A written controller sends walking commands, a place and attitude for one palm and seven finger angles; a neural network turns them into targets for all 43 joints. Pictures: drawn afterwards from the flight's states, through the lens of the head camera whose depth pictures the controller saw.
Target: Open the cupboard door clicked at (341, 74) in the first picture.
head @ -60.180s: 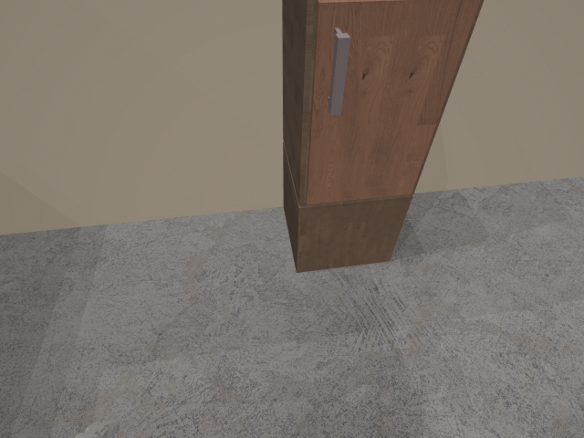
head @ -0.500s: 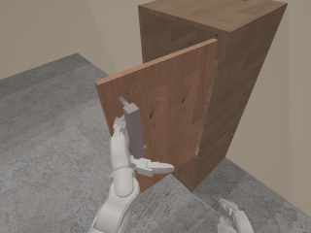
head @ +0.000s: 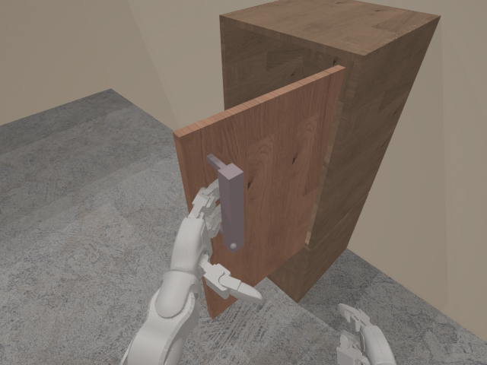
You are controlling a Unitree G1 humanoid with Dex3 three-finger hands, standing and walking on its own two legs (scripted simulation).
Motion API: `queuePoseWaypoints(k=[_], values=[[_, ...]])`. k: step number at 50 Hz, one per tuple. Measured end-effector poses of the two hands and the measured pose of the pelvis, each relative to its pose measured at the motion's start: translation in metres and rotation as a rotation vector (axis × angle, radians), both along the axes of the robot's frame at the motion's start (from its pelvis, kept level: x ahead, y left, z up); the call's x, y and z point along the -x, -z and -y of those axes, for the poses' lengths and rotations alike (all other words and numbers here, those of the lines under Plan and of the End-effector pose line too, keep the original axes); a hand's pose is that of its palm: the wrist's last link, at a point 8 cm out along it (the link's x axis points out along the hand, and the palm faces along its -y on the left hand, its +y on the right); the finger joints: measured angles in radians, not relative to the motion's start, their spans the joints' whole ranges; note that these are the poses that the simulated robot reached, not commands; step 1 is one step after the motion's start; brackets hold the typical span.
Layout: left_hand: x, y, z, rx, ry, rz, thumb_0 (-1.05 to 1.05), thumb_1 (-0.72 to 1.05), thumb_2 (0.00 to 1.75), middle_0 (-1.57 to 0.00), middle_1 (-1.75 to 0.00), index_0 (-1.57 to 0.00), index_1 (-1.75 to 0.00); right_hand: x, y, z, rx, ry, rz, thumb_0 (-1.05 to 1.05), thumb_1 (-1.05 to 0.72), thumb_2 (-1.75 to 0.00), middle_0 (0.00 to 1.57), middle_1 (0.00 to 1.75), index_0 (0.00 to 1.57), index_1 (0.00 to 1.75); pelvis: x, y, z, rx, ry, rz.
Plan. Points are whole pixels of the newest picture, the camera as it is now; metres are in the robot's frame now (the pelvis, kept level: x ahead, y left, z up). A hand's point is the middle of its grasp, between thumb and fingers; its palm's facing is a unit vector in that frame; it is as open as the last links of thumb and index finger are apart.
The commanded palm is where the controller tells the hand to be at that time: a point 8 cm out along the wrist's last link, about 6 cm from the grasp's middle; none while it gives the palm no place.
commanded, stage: slide the hand sideways off the handle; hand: left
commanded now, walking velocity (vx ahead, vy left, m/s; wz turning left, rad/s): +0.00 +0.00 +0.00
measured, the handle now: (224, 204) +0.34 +0.06 +0.12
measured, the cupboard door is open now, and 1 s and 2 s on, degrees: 85 85 85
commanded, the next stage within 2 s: draw the hand back to the body in 0.80 s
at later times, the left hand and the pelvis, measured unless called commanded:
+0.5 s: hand (204, 272) +0.22 +0.07 +0.11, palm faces -0.08 -1.00 +0.00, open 16.4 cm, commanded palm +0.18 +0.13 +0.12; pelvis +0.02 +0.00 +0.00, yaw +0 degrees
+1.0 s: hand (180, 287) +0.20 +0.10 +0.12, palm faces -0.04 -1.00 -0.05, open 16.4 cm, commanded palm +0.17 +0.17 +0.12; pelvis +0.02 -0.03 -0.01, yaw +1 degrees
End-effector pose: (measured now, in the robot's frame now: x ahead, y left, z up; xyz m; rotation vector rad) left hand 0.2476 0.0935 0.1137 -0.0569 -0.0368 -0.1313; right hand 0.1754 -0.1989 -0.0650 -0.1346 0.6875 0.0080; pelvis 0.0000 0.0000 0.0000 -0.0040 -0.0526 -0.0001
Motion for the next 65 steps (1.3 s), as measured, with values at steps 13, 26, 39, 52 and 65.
queuePoseWaypoints(k=[13,26,39,52,65], values=[[0.02,-0.002,-0.023,-0.03,-0.025,-0.006,-0.02,-0.5,0.3,-0.16,-0.3,-0.15,-0.3,-0.006,0.0,-0.006,-0.006,0.0,-0.008,0.01,-0.9,-0.9,0.2,0.3,0.2,0.3,-0.006,0.0,-0.006,0.006,0.008,-0.008],[0.047,0.0,-0.038,-0.063,-0.055,-0.025,-0.02,-0.5,0.3,-0.15,-0.3,-0.15,-0.3,-0.023,-0.002,0.0,-0.01,-0.02,0.042,0.01,-0.9,-0.9,0.2,0.3,0.2,0.3,-0.016,0.004,0.001,0.001,0.003,-0.025],[0.071,-0.001,-0.051,-0.094,-0.08,-0.03,-0.02,-0.5,0.3,-0.15,-0.3,-0.15,-0.3,-0.024,-0.002,0.022,0.009,-0.011,0.099,0.01,-0.9,-0.9,0.2,0.3,0.2,0.3,-0.018,0.007,0.016,-0.001,-0.009,-0.045],[0.069,-0.006,-0.068,-0.119,-0.094,0.016,-0.02,-0.5,0.3,-0.15,-0.3,-0.15,-0.3,-0.011,0.006,0.042,0.041,0.02,0.102,0.01,-0.9,-0.9,0.2,0.3,0.2,0.3,-0.017,0.009,0.025,0.008,-0.018,-0.061],[0.075,-0.016,-0.11,-0.122,-0.121,0.002,-0.02,-0.5,0.3,-0.15,-0.3,-0.15,-0.3,-0.021,-0.003,0.033,0.055,0.03,0.14,0.01,-0.9,-0.9,0.2,0.3,0.2,0.3,-0.021,0.005,0.014,0.015,-0.019,-0.055]])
